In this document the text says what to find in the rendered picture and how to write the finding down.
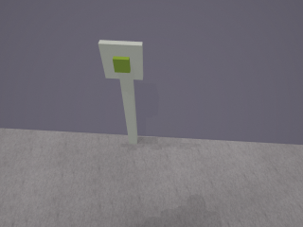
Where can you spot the panel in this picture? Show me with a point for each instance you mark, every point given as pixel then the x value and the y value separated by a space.
pixel 134 50

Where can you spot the button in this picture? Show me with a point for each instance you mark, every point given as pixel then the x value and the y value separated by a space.
pixel 121 64

